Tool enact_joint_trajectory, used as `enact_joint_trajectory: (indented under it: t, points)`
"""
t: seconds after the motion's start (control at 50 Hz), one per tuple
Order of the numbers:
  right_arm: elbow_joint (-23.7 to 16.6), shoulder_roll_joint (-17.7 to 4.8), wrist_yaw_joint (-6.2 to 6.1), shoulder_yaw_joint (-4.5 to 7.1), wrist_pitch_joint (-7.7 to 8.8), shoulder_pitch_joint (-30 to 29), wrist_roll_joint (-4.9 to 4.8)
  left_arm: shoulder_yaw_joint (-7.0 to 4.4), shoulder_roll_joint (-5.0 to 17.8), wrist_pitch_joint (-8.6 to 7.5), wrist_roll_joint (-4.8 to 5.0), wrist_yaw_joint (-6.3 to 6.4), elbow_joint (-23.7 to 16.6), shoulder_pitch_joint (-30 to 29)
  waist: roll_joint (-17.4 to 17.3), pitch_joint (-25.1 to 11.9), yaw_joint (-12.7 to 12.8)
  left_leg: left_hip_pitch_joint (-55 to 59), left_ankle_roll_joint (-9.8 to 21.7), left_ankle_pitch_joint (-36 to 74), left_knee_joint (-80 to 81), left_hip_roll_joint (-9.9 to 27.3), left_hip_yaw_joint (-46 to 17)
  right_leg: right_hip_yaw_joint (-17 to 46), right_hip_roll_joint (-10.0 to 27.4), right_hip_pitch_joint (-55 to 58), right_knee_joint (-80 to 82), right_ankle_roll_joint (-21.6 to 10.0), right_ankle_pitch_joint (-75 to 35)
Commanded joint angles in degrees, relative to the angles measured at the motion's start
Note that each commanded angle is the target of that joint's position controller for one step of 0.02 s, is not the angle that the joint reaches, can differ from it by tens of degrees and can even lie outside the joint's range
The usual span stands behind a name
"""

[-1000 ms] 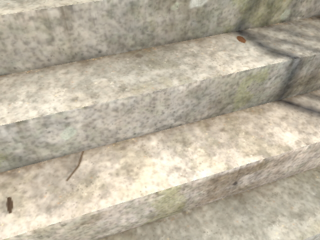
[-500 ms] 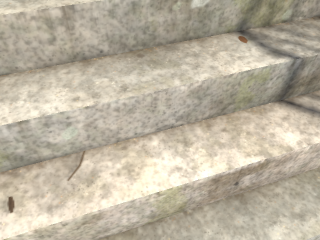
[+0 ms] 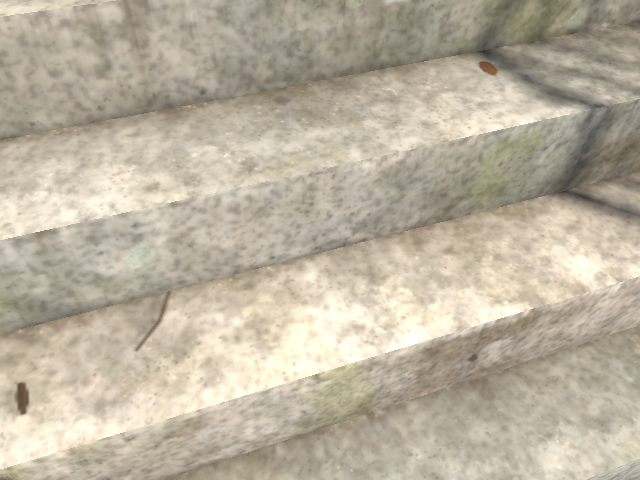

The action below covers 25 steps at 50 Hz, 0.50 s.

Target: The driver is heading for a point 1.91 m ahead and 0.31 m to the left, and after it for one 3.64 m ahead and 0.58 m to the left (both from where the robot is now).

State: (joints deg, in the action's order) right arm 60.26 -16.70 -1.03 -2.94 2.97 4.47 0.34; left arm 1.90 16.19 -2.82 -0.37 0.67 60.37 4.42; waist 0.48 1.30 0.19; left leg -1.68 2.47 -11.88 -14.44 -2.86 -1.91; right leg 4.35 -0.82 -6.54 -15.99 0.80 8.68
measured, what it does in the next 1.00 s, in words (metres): stands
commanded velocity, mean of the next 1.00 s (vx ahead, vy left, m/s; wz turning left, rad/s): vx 0.37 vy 0.00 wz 0.00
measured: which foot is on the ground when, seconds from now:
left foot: down 0.00-1.00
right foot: down 0.00-1.00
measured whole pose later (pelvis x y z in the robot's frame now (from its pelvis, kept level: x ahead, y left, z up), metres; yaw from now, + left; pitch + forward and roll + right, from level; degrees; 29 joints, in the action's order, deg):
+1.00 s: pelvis +0.01 +0.00 +0.00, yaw +0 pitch +0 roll +0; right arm 58.0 -15.9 -1.1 -3.5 4.0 2.4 0.3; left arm 2.0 15.1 -3.6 -0.1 0.7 58.4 2.1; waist 0.2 -0.3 0.1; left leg 0.3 2.5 -10.3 -10.1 -2.8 -2.4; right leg 4.0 -0.3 -4.8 -12.3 1.1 7.6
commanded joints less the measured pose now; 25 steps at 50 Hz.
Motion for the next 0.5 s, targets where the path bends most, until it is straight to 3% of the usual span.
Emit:
enact_joint_trajectory:
  t: [0.02, 0.1, 0.12, 0.18, 0.5]
  points:
    - [-2.0, -7.4, -0.28, 1.46, 0.23, -1.3, 0.02, -1.33, 6.7, -0.18, -0.02, 0.22, -2.0, -1.6, -0.4, -3.9, 0.0, -0.7, -0.5, 14.5, 0.1, 8.9, -4.9, 3.8, 6.6, 1.9, -0.9, -1.2, -14.7]
    - [-1.4, -7.2, -0.39, 1.56, -0.11, -0.2, 0.03, -1.46, 6.7, 0.24, -0.03, 0.31, -1.2, -0.5, -0.4, -3.3, 0.0, -1.4, -0.3, 13.4, -0.2, 8.8, -5.0, 4.0, 6.5, 1.4, -1.2, -1.2, -13.8]
    - [-1.2, -7.2, -0.57, 1.61, -0.19, 0.2, -0.10, -1.47, 6.6, 0.32, 0.03, 0.45, -1.0, -0.2, -0.5, -4.4, 0.0, -1.3, -0.3, 8.9, 0.8, 8.4, -5.3, 4.4, 6.1, 1.8, -0.2, -1.2, -10.5]
    - [-1.6, -6.4, -0.74, 1.26, -0.18, -1.0, 0.22, -1.30, 6.0, 0.52, -0.20, 0.56, -1.3, -1.7, -0.5, -2.6, 0.0, -2.7, -0.5, 4.6, 3.0, 8.0, -5.7, 4.7, 5.9, 1.3, 1.5, -1.0, -7.9]
    - [-4.0, -5.9, -0.29, 0.79, 1.47, -2.8, -0.05, -0.96, 5.1, -1.03, 0.20, 0.33, -3.1, -3.4, -0.7, -4.0, -0.1, 0.7, -0.6, 14.0, 4.2, 9.0, -5.6, 4.2, 6.7, 2.2, 3.0, -0.9, -13.0]
Velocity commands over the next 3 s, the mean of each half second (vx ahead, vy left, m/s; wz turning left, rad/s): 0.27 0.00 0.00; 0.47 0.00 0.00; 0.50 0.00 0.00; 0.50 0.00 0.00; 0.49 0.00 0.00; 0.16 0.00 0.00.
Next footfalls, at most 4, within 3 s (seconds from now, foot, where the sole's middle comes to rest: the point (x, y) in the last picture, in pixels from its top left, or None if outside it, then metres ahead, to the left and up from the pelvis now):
none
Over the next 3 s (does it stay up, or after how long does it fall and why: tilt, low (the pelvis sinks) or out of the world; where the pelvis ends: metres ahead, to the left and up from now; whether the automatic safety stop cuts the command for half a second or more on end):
stays up -0.01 0.00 0.00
